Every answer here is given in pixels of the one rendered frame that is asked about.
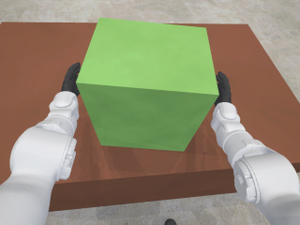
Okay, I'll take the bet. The pedestal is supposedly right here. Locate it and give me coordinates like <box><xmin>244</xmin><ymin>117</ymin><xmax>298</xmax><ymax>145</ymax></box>
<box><xmin>0</xmin><ymin>22</ymin><xmax>300</xmax><ymax>212</ymax></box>

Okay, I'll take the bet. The robot right forearm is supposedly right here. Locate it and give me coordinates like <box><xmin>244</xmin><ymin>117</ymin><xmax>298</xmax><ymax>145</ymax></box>
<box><xmin>210</xmin><ymin>102</ymin><xmax>300</xmax><ymax>190</ymax></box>

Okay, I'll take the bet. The right robot hand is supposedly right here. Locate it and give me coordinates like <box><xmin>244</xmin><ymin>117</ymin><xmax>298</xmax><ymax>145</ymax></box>
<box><xmin>214</xmin><ymin>71</ymin><xmax>232</xmax><ymax>107</ymax></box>

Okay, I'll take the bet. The robot left forearm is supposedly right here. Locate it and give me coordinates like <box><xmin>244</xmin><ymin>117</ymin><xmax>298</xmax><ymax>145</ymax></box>
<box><xmin>9</xmin><ymin>91</ymin><xmax>79</xmax><ymax>172</ymax></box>

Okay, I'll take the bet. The right robot upper arm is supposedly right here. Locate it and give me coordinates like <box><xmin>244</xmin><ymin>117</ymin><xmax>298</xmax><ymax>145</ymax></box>
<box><xmin>233</xmin><ymin>152</ymin><xmax>300</xmax><ymax>225</ymax></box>

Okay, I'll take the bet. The left robot upper arm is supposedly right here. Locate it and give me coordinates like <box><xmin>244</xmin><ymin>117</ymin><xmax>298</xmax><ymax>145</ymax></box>
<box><xmin>0</xmin><ymin>127</ymin><xmax>77</xmax><ymax>225</ymax></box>

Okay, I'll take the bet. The left robot hand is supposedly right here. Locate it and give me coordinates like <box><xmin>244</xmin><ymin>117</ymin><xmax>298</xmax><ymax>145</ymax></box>
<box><xmin>61</xmin><ymin>62</ymin><xmax>81</xmax><ymax>97</ymax></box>

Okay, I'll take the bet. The carton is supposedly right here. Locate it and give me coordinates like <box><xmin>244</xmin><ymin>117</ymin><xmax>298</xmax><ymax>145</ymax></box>
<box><xmin>76</xmin><ymin>17</ymin><xmax>219</xmax><ymax>152</ymax></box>

